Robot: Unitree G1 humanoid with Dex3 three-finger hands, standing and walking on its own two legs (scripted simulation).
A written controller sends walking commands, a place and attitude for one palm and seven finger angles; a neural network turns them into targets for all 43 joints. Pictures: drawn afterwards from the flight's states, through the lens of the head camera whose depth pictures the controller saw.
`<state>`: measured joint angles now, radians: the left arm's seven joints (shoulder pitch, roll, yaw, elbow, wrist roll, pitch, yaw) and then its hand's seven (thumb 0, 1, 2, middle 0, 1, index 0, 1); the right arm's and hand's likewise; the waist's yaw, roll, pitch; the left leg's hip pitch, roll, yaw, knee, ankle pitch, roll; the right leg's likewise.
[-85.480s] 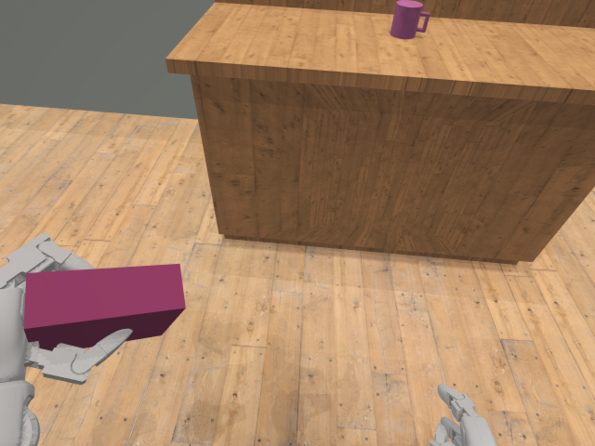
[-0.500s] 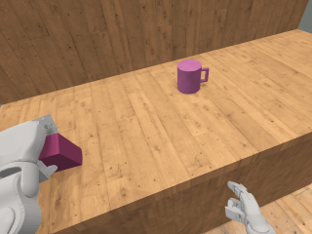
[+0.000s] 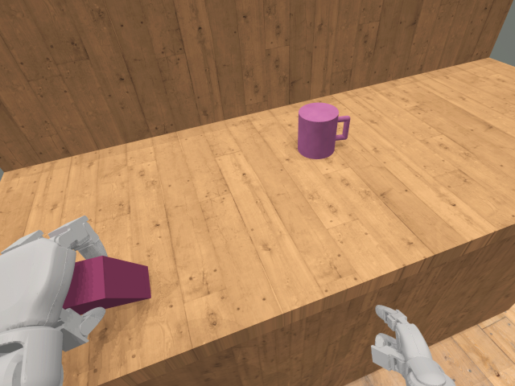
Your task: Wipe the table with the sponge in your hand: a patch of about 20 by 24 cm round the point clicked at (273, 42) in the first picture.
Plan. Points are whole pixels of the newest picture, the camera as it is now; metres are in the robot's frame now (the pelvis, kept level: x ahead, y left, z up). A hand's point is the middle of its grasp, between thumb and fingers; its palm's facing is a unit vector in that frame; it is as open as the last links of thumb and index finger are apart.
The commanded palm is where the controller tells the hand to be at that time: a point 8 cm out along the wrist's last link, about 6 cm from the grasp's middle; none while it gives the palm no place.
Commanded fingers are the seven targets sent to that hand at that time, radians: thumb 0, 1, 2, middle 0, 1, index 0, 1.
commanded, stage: lift the sponge slowly off the table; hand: left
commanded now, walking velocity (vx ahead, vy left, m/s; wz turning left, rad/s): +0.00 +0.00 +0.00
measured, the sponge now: (95, 290) +0.18 +0.26 +0.11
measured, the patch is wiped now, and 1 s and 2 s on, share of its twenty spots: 0.90 0.90 0.90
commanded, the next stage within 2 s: none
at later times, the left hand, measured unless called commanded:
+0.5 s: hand (79, 297) +0.14 +0.23 +0.18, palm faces +0.31 -0.16 -0.94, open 8.9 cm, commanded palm +0.10 +0.23 +0.22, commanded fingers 0.00 0.10 1.30 -1.20 -1.60 -1.20 -1.60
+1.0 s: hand (87, 293) +0.14 +0.21 +0.19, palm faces +0.26 -0.14 -0.95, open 8.9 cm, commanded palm +0.10 +0.22 +0.25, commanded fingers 0.00 0.10 1.30 -1.20 -1.60 -1.20 -1.60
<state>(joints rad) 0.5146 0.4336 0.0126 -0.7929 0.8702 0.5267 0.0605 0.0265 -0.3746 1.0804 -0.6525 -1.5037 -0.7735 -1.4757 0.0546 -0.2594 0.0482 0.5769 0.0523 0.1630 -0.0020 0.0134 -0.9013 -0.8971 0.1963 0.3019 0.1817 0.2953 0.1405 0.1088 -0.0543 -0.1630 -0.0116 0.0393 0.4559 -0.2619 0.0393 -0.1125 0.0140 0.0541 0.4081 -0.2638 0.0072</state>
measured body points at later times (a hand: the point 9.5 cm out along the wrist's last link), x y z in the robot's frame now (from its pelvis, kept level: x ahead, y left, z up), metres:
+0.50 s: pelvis -0.02 -0.02 +0.00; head -0.06 -0.07 +0.45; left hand +0.12 +0.23 +0.23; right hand +0.23 -0.19 -0.07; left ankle -0.01 +0.09 -0.74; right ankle -0.03 -0.13 -0.74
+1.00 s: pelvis -0.02 -0.04 +0.00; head -0.06 -0.10 +0.45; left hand +0.12 +0.21 +0.24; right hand +0.24 -0.20 -0.07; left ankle -0.01 +0.09 -0.74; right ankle -0.03 -0.13 -0.74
